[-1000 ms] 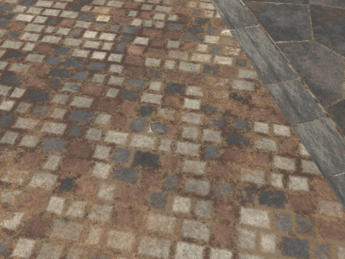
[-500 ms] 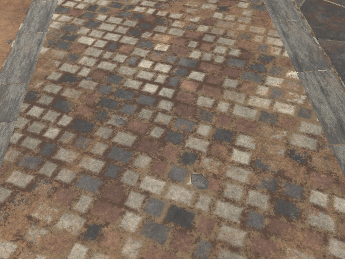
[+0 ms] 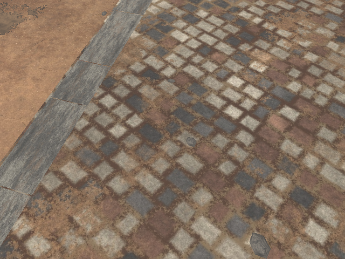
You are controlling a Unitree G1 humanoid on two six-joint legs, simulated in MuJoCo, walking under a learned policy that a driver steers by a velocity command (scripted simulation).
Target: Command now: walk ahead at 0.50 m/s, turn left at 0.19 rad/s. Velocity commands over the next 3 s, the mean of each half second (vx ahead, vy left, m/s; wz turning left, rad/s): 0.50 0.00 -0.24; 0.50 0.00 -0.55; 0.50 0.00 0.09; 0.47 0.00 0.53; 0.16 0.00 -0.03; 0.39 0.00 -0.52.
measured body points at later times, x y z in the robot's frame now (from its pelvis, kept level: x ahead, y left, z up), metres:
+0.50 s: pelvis +0.28 -0.06 -0.01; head +0.31 -0.07 +0.44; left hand +0.45 +0.18 -0.13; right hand +0.27 -0.32 -0.14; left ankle +0.15 +0.07 -0.63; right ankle +0.33 -0.11 -0.74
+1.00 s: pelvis +0.56 -0.09 -0.01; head +0.59 -0.09 +0.44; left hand +0.72 +0.16 -0.13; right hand +0.61 -0.40 -0.09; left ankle +0.67 -0.03 -0.74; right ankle +0.39 -0.12 -0.66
